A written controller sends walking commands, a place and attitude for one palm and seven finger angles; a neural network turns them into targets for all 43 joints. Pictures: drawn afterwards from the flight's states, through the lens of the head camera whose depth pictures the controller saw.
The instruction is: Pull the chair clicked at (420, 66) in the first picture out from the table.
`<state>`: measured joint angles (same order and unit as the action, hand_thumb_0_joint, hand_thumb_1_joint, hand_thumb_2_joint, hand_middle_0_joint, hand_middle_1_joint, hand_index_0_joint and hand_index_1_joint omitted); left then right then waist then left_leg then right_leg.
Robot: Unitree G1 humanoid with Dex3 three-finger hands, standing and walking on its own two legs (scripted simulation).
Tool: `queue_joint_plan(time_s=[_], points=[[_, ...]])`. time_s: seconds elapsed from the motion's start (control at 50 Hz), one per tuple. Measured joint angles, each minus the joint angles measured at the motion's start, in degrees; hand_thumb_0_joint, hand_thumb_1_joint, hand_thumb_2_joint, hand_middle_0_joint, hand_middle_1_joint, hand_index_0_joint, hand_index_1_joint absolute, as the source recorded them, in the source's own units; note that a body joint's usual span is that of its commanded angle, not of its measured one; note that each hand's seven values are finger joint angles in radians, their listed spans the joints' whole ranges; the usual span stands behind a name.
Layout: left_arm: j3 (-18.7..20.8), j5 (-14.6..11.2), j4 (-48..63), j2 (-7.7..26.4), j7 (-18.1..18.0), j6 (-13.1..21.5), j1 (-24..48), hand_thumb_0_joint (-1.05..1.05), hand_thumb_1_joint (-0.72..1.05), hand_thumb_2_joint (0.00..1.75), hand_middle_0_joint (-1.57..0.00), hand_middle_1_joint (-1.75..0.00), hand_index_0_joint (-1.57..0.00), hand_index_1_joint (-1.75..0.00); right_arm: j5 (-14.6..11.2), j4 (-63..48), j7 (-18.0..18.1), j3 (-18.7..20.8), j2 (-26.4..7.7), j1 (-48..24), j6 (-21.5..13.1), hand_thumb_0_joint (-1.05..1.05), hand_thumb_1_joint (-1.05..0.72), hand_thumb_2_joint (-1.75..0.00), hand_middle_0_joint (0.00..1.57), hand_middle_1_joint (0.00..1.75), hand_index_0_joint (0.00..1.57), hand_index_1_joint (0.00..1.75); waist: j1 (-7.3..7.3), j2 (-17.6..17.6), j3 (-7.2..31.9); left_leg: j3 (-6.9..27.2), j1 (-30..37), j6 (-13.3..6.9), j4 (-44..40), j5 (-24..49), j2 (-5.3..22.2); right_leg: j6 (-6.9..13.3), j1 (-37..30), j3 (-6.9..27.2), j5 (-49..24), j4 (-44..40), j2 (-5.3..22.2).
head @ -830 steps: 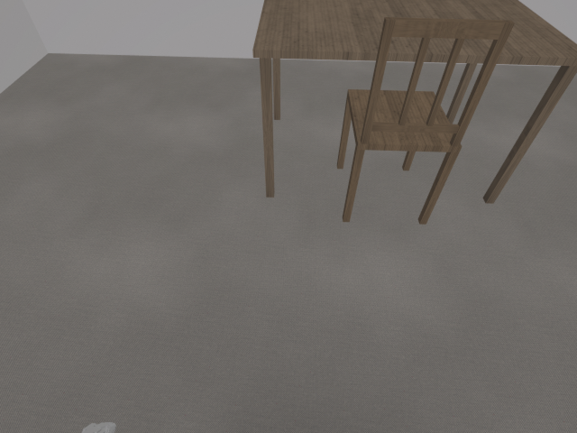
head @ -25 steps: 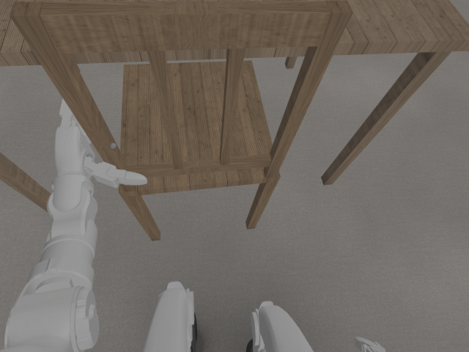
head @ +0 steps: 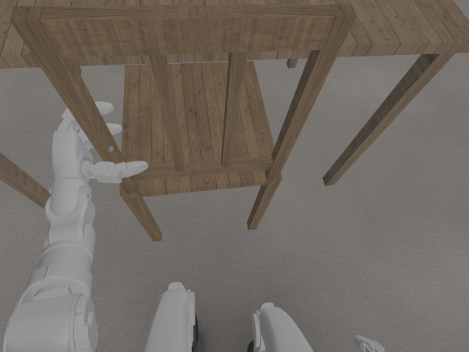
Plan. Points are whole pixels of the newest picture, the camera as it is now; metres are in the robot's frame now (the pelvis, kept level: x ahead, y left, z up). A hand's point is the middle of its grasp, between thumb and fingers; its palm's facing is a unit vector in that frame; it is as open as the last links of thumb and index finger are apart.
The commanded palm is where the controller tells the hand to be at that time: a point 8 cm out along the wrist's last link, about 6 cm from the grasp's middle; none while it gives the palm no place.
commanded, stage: hook a spindle and tug to test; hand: left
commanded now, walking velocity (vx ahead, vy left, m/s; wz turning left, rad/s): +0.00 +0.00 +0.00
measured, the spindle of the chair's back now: (171, 124) +0.48 +0.11 +0.04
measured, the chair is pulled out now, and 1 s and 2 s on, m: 0.00 0.03 0.12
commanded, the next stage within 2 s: step backward, pulling the chair out in 0.94 s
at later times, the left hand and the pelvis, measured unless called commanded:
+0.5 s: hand (114, 154) +0.43 +0.20 +0.03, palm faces +0.18 -0.98 -0.02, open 6.0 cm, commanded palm +0.40 +0.23 +0.03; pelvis +0.00 +0.01 +0.01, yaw +0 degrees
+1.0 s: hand (118, 173) +0.39 +0.19 +0.03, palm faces +0.17 -0.99 -0.03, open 6.1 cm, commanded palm +0.37 +0.23 +0.03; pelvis +0.00 +0.00 +0.01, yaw +1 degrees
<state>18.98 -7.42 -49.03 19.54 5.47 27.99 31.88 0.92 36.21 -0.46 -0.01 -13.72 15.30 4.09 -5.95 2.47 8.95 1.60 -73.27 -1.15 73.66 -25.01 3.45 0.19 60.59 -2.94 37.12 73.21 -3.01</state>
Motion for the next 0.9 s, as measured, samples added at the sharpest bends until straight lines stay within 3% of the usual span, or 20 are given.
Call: queue_joint_plan(time_s=[0.14,0.32,0.5,0.9], points=[[-0.7,-0.1,0.0,-0.3,-0.8,-0.2,0.3,0.0,0.15,0.58,-0.45,-1.34,-0.43,-1.36,0.0,0.1,-0.1,0.0,0.0,-0.2,-0.1,0.01,-0.9,-0.9,0.2,0.3,0.2,0.3,0.08,0.0,0.1,0.1,0.1,-0.2,-0.1,0.1,-0.2,-0.2,-0.3,-0.1,-0.1,-0.3,0.1],[-1.5,0.1,1.9,-1.4,-2.5,-0.7,-1.0,0.01,0.62,0.78,-0.44,-1.37,-0.42,-1.4,0.1,-0.3,-0.6,0.3,0.2,0.0,0.2,0.01,-0.9,-0.9,0.2,0.3,0.2,0.3,0.06,0.1,0.1,-0.1,0.5,-0.4,-0.4,0.0,-0.2,-0.4,-0.8,0.1,-0.3,-0.8,0.2],[-2.9,0.3,4.7,-3.4,-4.7,-0.4,-4.2,0.01,0.64,0.75,-0.4,-1.39,-0.38,-1.43,0.1,-0.6,-1.0,0.2,0.6,0.2,0.4,0.01,-0.9,-0.9,0.2,0.3,0.2,0.3,0.33,0.0,0.2,-0.5,2.0,-0.5,-1.3,0.1,-0.2,-0.5,-2.0,0.5,-0.5,-1.8,0.3],[-5.1,-0.6,11.3,-5.5,-4.5,0.7,-12.6,0.01,0.64,0.72,-0.4,-1.39,-0.37,-1.43,-0.3,-1.6,-0.6,0.2,0.4,-1.7,-0.4,0.01,-0.9,-0.9,0.2,0.3,0.2,0.3,1.22,-0.4,0.4,-0.6,4.3,0.2,-2.1,-0.2,-0.1,0.1,-3.9,0.7,-0.1,-1.9,0.2]])
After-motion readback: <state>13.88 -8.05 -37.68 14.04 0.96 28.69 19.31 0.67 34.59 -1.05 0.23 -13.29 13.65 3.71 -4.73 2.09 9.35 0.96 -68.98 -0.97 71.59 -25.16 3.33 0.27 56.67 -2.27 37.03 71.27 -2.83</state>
